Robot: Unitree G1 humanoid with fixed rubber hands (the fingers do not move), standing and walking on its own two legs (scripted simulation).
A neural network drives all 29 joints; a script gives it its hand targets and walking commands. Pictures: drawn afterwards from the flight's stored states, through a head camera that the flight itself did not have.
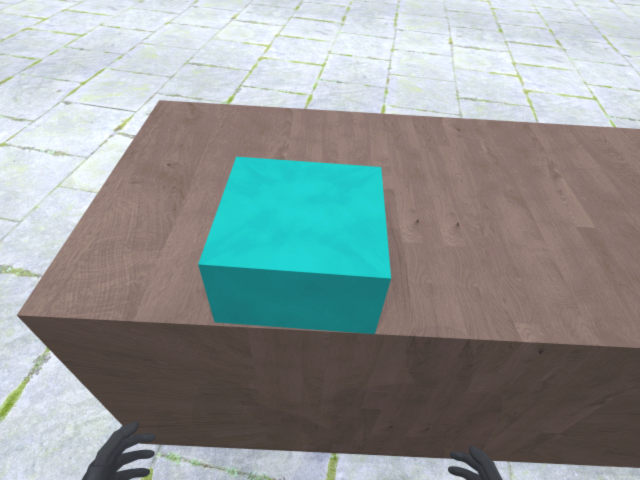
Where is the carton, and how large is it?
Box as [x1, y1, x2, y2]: [198, 157, 390, 333]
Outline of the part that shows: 236,157 198,263 214,321 374,333 390,280 380,167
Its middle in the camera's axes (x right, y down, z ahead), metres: -0.03 +0.00 +0.66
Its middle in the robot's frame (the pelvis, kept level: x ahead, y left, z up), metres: +0.51 +0.05 -0.02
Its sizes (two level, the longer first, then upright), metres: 0.262 0.253 0.148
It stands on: a pedestal, 0.68 m high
